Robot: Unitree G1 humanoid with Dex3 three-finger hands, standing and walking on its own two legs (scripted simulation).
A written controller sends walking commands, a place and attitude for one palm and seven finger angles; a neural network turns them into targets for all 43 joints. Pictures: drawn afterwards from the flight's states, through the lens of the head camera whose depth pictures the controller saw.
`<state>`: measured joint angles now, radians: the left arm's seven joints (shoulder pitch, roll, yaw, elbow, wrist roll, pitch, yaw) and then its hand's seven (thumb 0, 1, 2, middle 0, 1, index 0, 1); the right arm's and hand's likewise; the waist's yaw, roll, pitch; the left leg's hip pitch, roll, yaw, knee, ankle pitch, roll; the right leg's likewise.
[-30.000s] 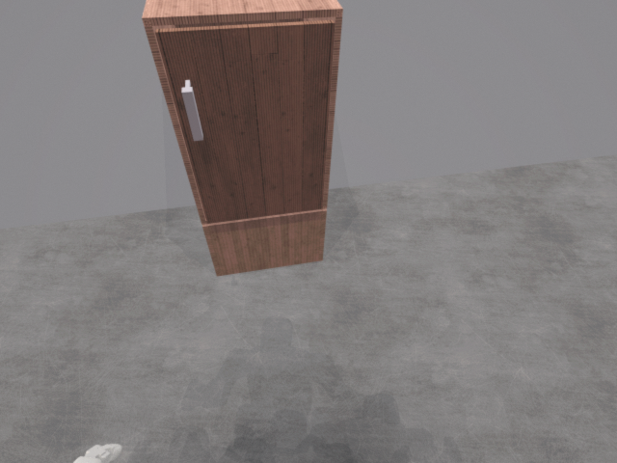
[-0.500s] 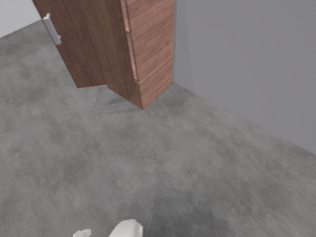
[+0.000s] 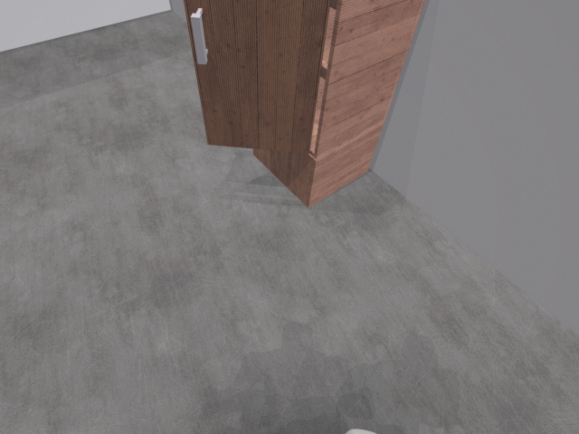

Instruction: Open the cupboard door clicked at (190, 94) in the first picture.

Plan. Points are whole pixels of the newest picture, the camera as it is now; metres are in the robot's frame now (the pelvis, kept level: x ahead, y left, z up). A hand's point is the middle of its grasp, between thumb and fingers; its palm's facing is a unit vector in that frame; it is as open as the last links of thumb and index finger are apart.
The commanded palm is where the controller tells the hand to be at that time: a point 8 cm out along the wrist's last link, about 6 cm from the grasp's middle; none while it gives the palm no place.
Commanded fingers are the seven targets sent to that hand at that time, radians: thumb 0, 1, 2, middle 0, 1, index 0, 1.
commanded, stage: take the last steps up to it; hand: left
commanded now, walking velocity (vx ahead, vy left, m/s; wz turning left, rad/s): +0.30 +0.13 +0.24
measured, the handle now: (201, 36) +1.06 +0.33 -0.02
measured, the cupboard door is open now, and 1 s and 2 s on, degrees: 47 47 47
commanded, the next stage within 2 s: come to a stop and stand still in 1.36 s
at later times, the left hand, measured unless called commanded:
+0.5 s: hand out of the picture +0.01 +0.17 -0.17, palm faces +0.22 -0.96 -0.20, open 7.3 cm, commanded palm none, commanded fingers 0.00 0.90 0.90 -0.20 -0.30 -0.20 -0.30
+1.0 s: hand (152, 283) +0.37 +0.29 -0.15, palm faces +0.10 -0.97 -0.22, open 7.3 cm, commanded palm none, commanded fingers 0.00 0.90 0.90 -0.20 -0.30 -0.20 -0.30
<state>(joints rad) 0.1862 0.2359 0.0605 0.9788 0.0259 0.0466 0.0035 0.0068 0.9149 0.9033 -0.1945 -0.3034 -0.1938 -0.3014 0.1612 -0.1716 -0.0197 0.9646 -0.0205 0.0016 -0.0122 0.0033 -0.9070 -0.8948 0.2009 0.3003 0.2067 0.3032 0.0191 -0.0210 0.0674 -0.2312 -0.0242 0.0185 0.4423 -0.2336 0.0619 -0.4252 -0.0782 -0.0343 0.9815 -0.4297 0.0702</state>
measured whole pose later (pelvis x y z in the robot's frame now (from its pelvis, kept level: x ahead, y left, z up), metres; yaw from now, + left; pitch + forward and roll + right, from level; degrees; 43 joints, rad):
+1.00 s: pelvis +0.27 +0.09 -0.01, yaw +6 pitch +0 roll +3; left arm 0.12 0.18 0.06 0.96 0.03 -0.01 -0.02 0.00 0.93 0.90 -0.19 -0.30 -0.19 -0.30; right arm 0.32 -0.18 -0.04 1.07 -0.03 -0.05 -0.01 0.00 -0.92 -0.90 0.20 0.30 0.20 0.30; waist -0.02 -0.02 0.03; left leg -0.10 -0.01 0.20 0.38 -0.29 0.03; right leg -0.45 -0.10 -0.09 0.70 -0.24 0.01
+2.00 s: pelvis +0.46 +0.13 +0.00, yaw +5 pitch +2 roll -3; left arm 0.13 0.24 0.06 0.97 0.03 0.06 0.02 0.00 0.92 0.90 -0.19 -0.30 -0.19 -0.30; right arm 0.24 -0.19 -0.05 1.04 -0.03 0.02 -0.02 0.00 -0.91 -0.89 0.20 0.30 0.21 0.30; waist -0.05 0.00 0.03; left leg -0.38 0.08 0.11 0.45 -0.11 0.04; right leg -0.31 -0.04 -0.03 0.75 -0.45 0.03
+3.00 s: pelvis +0.47 +0.09 -0.01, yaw +5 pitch +0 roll +0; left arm 0.29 0.18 0.00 1.04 0.02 0.00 0.04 0.00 0.91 0.90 -0.20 -0.30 -0.20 -0.30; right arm 0.25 -0.17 0.00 1.03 -0.01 -0.01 -0.02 0.01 -0.94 -0.90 0.20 0.30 0.20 0.30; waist 0.00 0.00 0.01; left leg -0.30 0.02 0.04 0.58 -0.28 0.01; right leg -0.15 -0.02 -0.04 0.54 -0.38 0.01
